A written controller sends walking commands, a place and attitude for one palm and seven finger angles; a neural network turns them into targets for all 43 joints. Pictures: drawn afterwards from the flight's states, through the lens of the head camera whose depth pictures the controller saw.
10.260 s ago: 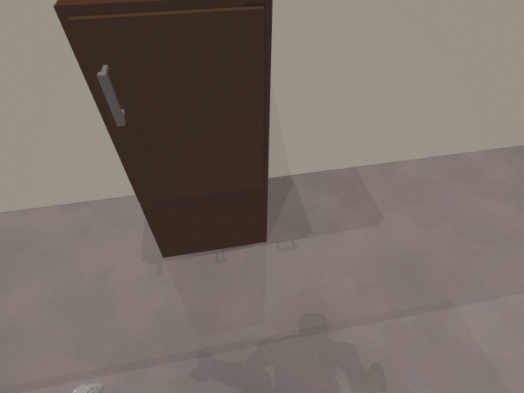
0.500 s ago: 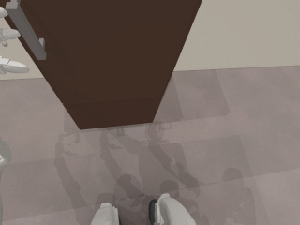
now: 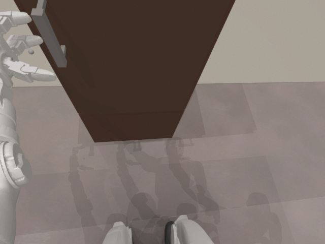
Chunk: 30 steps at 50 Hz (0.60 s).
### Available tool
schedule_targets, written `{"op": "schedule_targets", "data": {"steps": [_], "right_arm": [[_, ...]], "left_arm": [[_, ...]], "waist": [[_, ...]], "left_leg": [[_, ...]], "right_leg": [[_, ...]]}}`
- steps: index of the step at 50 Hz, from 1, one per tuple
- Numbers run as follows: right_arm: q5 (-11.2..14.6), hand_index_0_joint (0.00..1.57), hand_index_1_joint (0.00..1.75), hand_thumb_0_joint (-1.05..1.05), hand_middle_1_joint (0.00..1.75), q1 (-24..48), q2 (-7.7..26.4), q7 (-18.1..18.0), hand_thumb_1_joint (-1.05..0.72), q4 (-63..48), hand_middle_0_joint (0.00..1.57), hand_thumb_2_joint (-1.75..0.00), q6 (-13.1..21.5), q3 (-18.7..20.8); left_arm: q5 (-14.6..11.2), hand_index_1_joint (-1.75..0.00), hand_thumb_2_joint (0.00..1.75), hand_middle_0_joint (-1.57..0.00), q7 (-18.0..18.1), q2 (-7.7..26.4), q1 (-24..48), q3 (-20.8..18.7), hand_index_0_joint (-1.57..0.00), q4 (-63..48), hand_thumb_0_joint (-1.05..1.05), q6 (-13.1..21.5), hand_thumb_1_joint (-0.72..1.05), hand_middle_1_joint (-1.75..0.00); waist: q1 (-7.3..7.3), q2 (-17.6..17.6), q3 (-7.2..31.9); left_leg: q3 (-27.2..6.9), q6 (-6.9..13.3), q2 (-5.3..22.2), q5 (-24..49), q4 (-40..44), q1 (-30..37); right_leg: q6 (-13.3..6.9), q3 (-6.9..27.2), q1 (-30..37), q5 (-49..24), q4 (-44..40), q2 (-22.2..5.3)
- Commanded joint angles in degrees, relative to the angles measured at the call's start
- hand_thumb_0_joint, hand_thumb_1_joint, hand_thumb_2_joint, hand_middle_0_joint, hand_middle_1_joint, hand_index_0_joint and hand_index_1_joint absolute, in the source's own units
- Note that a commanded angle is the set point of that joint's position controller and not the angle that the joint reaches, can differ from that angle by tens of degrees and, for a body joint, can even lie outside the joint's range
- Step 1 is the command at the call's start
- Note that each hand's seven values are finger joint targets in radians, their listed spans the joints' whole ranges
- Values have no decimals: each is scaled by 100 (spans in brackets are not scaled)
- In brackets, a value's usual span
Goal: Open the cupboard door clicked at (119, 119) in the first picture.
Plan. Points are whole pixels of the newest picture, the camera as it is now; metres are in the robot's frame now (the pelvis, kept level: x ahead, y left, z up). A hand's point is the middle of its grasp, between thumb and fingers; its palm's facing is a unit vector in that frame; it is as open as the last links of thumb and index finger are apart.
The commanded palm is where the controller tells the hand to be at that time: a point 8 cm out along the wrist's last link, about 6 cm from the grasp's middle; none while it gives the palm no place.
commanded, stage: slide the fingers in behind the handle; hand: left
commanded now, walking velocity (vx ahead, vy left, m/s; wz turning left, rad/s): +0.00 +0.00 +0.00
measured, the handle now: (52, 35) +0.56 +0.21 +0.11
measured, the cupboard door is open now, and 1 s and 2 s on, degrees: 0 0 0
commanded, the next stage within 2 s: move the hooked fingers beside the handle in 1.06 s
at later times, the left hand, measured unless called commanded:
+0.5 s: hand (36, 54) +0.52 +0.24 +0.10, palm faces +0.12 -0.99 -0.02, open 14.8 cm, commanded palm +0.51 +0.22 +0.10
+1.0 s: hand (44, 59) +0.50 +0.22 +0.10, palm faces +0.15 -0.99 -0.01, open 15.7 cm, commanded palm +0.50 +0.20 +0.10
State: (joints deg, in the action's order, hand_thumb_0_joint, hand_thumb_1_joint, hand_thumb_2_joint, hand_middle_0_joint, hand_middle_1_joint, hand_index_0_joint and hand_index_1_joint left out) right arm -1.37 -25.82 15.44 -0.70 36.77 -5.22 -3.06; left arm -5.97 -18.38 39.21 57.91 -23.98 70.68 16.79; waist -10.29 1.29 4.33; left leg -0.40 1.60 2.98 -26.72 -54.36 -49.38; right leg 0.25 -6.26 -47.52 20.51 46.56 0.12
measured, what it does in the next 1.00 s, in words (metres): stands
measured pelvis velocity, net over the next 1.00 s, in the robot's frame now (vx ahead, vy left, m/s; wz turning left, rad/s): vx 0.00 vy -0.01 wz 0.09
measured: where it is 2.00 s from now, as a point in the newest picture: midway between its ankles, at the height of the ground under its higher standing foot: outside the picture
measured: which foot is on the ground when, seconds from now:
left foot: down 0.00-1.00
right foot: down 0.00-1.00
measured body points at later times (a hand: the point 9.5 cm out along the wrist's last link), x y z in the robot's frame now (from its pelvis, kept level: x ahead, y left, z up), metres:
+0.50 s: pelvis +0.00 -0.01 +0.00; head +0.14 +0.03 +0.43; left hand +0.50 +0.29 +0.10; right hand +0.01 -0.27 -0.11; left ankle -0.02 +0.09 -0.69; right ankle +0.01 -0.13 -0.69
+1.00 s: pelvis +0.00 -0.01 +0.00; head +0.13 +0.02 +0.43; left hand +0.49 +0.27 +0.10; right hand +0.02 -0.27 -0.12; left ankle -0.02 +0.09 -0.69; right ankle +0.01 -0.14 -0.69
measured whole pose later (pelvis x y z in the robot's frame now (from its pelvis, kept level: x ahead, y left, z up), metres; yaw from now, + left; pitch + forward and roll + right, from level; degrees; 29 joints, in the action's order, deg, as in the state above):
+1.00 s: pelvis +0.00 -0.01 +0.00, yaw +5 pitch +20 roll -4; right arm -2.2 -22.7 14.5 1.6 41.0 -0.7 -1.4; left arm -9.2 -8.6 28.4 58.5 -13.9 69.7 19.4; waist -7.6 1.8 4.8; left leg -5.0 0.4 0.4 -26.4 -54.8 -48.4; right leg 0.0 -6.4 -45.4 22.9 48.4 -0.2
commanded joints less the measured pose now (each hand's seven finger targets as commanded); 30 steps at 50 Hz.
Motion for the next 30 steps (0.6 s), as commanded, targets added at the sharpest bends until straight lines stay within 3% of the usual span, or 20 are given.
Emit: {"op": "schedule_targets", "data": {"steps": [1, 5, 7, 9, 12, 14, 17, 19, 21, 22, 24, 27, 29, 30], "right_arm": [[-28, 20, 30, 0, 30, -1140, 1139, -23, -90, -83, 20, -90, 77, 459], [-38, 20, 30, 0, 30, -1092, 1125, -18, -90, -19, 20, -90, 104, 460], [-51, 20, 30, 0, 30, -1057, 1090, 1, -90, -9, 20, -90, 139, 463], [-53, 20, 30, 0, 30, -1064, 1105, 13, -90, 37, 20, -90, 148, 480], [-59, 20, 30, 0, 30, -1028, 1075, 11, -90, 87, 20, -90, 196, 470], [-74, 20, 30, 0, 30, -1048, 1090, 38, -90, 115, 20, -90, 209, 493], [-76, 20, 30, 0, 30, -1020, 1041, 59, -90, 124, 20, -90, 233, 492], [-73, 20, 30, 0, 30, -1003, 1057, 74, -90, 165, 20, -90, 242, 507], [-69, 20, 30, 0, 30, -989, 1066, 73, -90, 190, 20, -90, 258, 490], [-69, 20, 30, 0, 30, -985, 1052, 69, -90, 186, 20, -90, 278, 492], [-79, 20, 30, 0, 30, -974, 1044, 92, -90, 214, 20, -90, 288, 498], [-84, 20, 30, 0, 30, -985, 1010, 114, -90, 209, 20, -90, 331, 523], [-86, 20, 30, 0, 30, -942, 1017, 135, -90, 234, 20, -90, 332, 532], [-88, 20, 30, 0, 30, -936, 1008, 148, -90, 231, 20, -90, 342, 531]], "left_arm": [[-22, -120, 30, -30, -249, 358, 2774, 458, -30, -1411, 0, 459, -50, -120], [-38, -120, 30, -30, -194, 111, 2947, 635, -30, -1468, 0, 509, -50, -120], [-50, -120, 30, -30, -164, -198, 3071, 855, -30, -1577, 0, 549, -50, -120], [-33, -120, 30, -30, -119, -144, 3026, 802, -30, -1445, 0, 546, -50, -120], [-54, -120, 30, -30, -89, -484, 3300, 1068, -30, -1468, 0, 555, -50, -120], [-40, -120, 30, -30, -71, -417, 3250, 1012, -30, -1538, 0, 581, -50, -120], [-67, -120, 30, -30, -61, -832, 3276, 1306, -30, -1546, 0, 594, -50, -120], [-65, -120, 30, -30, -46, -792, 3322, 1289, -30, -1511, 0, 581, -50, -120], [-64, -120, 30, -30, -28, -795, 3355, 1293, -30, -1392, 0, 545, -50, -120], [-82, -120, 30, -30, -27, -948, 3373, 1387, -30, -1441, 0, 560, -50, -120], [-67, -120, 30, -30, -18, -945, 3393, 1413, -30, -1531, 0, 582, -50, -120], [-125, -120, 30, -30, -4, -1211, 3348, 1553, -30, -1672, 0, 616, -50, -120], [-120, -120, 30, -30, 0, -1258, 3355, 1612, -30, -1735, 0, 634, -50, -120], [-120, -120, 30, -30, 8, -1330, 3373, 1666, -30, -1772, 0, 642, -50, -120]], "waist": [[-410, 1270, 2701], [-447, 1272, 2624], [-476, 1524, 2662], [-467, 1266, 2675], [-603, 1268, 2493], [-520, 1352, 2828], [-595, 1325, 2759], [-598, 1325, 2807], [-647, 1069, 2645], [-666, 1151, 2654], [-586, 1436, 2777], [-642, 1229, 2831], [-590, 1427, 2890], [-599, 1335, 2928]], "left_leg": [[-547, -146, 24, 3505, 503, 3021], [-596, -171, 22, 3623, 503, 3067], [-612, -184, 14, 3731, 480, 3236], [-636, -183, 9, 3640, 472, 3170], [-657, -164, -5, 3572, 472, 3103], [-671, -191, -10, 3763, 432, 3269], [-674, -176, -28, 3827, 413, 3281], [-662, -171, -39, 3709, 395, 3256], [-632, -130, -67, 3365, 424, 3003], [-629, -116, -75, 3443, 409, 3054], [-655, -165, -65, 3596, 406, 3227], [-676, -151, -62, 3825, 394, 3320], [-678, -183, -60, 3848, 399, 3407], [-684, -178, -73, 3761, 413, 3407]], "right_leg": [[-163, 176, 261, -1602, -280, 361], [-171, 156, 202, -1633, -248, 349], [-190, 153, 93, -1612, -238, 344], [-179, 152, 148, -1607, -243, 345], [-182, 134, 84, -1613, -235, 327], [-184, 153, 153, -1717, -200, 328], [-186, 133, 114, -1760, -198, 327], [-179, 154, 124, -1762, -201, 324], [-177, 147, 210, -1735, -207, 324], [-184, 155, 178, -1767, -207, 322], [-200, 152, 116, -1727, -180, 309], [-195, 127, 205, -1883, -198, 331], [-192, 129, 155, -1852, -185, 323], [-191, 117, 196, -1831, -186, 333]]}}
